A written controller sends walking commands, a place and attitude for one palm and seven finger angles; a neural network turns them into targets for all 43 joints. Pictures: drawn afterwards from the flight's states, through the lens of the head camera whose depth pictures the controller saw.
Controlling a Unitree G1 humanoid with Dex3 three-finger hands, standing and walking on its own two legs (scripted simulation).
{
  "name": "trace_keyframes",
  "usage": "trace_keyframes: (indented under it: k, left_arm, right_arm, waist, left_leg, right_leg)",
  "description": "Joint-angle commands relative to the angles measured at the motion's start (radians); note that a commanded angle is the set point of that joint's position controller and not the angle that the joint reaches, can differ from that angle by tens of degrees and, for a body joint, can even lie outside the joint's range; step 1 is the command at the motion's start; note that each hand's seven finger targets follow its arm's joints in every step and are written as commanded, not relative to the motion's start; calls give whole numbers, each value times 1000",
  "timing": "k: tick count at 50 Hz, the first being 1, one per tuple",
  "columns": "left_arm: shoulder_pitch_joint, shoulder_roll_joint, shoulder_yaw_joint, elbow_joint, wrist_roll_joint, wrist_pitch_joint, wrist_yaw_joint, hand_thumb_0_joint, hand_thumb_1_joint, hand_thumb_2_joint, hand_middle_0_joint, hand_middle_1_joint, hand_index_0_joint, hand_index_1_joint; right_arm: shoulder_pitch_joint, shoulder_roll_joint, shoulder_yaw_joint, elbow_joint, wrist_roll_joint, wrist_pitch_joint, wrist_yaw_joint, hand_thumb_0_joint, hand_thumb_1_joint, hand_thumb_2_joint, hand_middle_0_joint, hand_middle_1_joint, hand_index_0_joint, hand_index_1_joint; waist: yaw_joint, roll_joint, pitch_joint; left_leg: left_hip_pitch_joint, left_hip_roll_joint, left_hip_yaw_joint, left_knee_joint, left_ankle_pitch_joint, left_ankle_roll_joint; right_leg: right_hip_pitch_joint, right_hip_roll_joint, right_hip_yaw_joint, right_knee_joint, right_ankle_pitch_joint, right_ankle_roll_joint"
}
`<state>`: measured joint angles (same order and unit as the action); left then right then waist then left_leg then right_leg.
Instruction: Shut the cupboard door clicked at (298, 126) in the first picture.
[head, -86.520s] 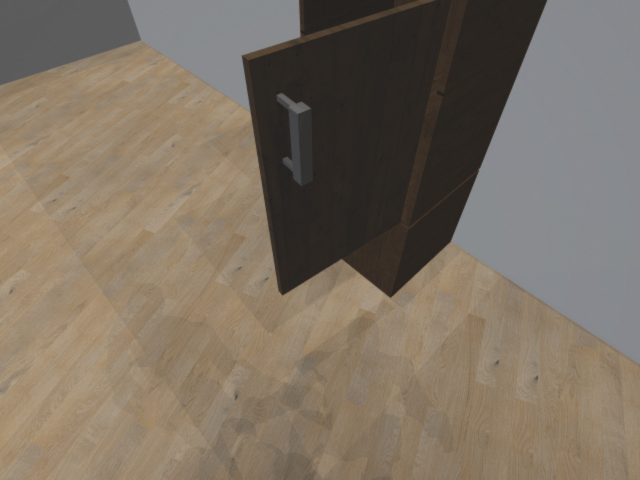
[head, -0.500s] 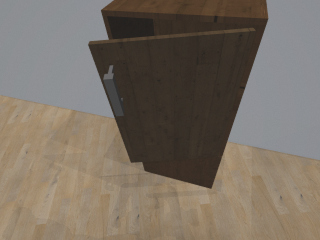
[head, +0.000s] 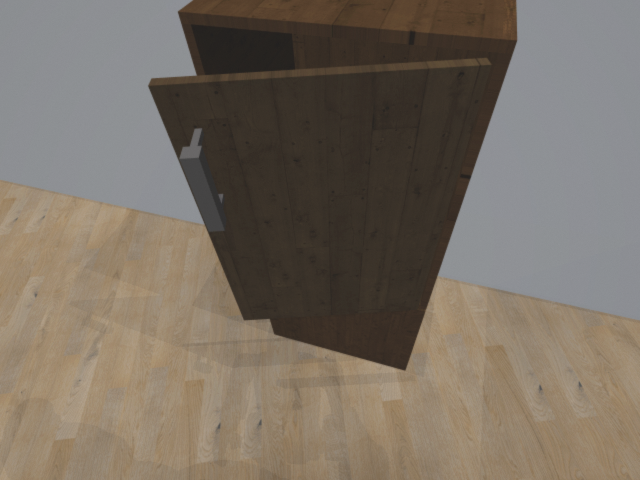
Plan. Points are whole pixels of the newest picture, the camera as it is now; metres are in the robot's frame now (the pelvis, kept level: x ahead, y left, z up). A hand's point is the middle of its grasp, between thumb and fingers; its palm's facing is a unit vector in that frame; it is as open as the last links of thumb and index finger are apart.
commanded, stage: come to a stop and stand still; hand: left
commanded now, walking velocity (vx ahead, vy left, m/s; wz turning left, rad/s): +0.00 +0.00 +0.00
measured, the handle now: (207, 181) +0.47 +0.18 +0.11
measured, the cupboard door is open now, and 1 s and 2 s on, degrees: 20 20 20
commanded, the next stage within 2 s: look again from close up in 0.52 s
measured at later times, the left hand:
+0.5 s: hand out of the picture +0.02 +0.15 -0.17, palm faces +0.04 -0.97 -0.23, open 7.3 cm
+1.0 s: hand out of the picture +0.03 +0.15 -0.17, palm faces +0.05 -0.97 -0.22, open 7.4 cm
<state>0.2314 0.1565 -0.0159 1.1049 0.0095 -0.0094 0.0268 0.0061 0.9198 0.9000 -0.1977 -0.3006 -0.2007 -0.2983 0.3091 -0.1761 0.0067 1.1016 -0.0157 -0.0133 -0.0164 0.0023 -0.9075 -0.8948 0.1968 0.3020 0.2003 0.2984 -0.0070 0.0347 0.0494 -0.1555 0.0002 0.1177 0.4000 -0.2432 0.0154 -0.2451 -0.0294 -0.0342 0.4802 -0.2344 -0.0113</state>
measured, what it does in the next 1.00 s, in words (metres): stands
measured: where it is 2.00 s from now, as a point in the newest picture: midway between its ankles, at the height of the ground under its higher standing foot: outside the picture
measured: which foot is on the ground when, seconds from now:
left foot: down 0.00-1.00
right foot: down 0.00-1.00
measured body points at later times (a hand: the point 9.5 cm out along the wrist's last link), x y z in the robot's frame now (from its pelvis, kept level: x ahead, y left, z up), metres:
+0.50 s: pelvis +0.02 -0.02 +0.00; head +0.04 -0.04 +0.45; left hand +0.02 +0.21 -0.15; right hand +0.03 -0.24 -0.17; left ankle -0.02 +0.11 -0.74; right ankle +0.01 -0.11 -0.74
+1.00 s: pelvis +0.02 -0.03 +0.00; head +0.04 -0.04 +0.45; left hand +0.03 +0.21 -0.15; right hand +0.03 -0.25 -0.16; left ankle -0.02 +0.11 -0.74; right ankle +0.01 -0.11 -0.74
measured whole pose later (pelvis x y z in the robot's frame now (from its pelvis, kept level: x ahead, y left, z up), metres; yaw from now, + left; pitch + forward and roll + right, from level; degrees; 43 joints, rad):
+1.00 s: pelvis +0.02 -0.03 +0.00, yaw +1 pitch -1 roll +1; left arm 0.23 0.17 0.00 1.13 0.01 -0.03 0.03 0.00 0.91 0.90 -0.20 -0.30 -0.20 -0.30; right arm 0.26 -0.16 0.00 1.14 -0.02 -0.02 -0.03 0.00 -0.91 -0.89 0.20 0.30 0.20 0.30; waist 0.01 0.01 0.04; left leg -0.11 0.04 0.08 0.37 -0.25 -0.03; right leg -0.18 0.01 -0.08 0.43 -0.24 -0.05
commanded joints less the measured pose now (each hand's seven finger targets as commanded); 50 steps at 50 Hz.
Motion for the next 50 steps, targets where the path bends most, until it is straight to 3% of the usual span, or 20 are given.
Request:
trace_keyframes:
  k: [1,15,20,28,50]
  left_arm:
    - [46,120,22,-25,0,-16,6,0,900,900,-200,-300,-200,-300]
    - [54,110,27,-8,2,-24,11,0,900,900,-200,-300,-200,-300]
    - [56,115,29,-7,3,-23,10,0,900,900,-200,-300,-200,-300]
    - [56,126,35,-9,1,-28,8,0,900,900,-200,-300,-200,-300]
    - [43,131,39,-12,2,-28,7,0,900,900,-200,-300,-200,-300]
  right_arm:
    - [45,-75,-11,-21,1,-24,-12,0,-900,-900,200,300,200,300]
    - [40,-56,-15,7,2,-21,-19,0,-900,-900,200,300,200,300]
    - [30,-57,-14,8,2,-18,-20,0,-900,-900,200,300,200,300]
    - [23,-68,-16,9,1,-20,-21,0,-900,-900,200,300,200,300]
    - [16,-75,-16,17,-1,-20,-22,0,-900,-900,200,300,200,300]
  waist:
    - [6,-42,-16]
    - [4,-52,-14]
    - [5,-43,9]
    - [6,-49,-29]
    - [12,-40,1]
  left_leg:
    - [-19,106,-114,-78,95,13]
    - [12,108,-102,-61,148,2]
    - [6,107,-102,-64,135,-1]
    - [23,109,-102,-62,143,-5]
    - [9,113,-109,-80,135,-5]
  right_leg:
    - [33,-88,107,-87,123,-33]
    - [53,-90,103,-94,242,-37]
    - [49,-89,104,-107,228,-38]
    - [83,-92,104,-116,256,-41]
    - [85,-88,94,-138,205,-41]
